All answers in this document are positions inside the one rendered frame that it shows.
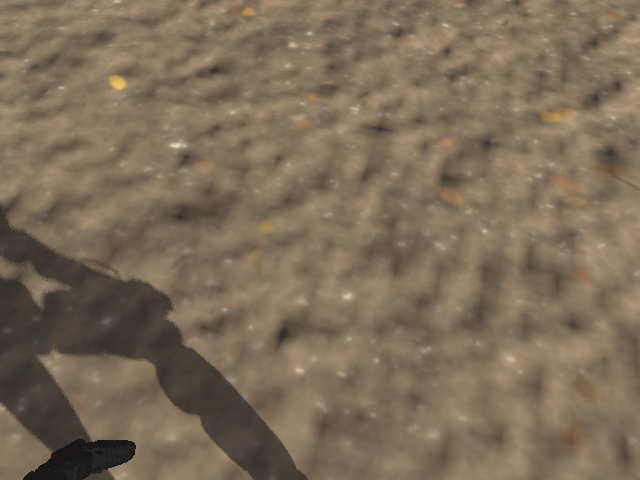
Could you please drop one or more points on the robot left hand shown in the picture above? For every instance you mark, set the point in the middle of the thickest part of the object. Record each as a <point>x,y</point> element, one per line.
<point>78,460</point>

